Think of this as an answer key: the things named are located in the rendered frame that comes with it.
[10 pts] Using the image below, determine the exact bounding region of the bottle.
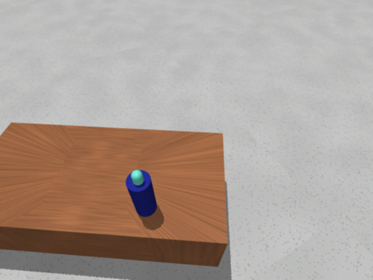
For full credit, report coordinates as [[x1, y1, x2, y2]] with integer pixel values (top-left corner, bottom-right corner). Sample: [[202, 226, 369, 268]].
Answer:
[[126, 170, 157, 217]]

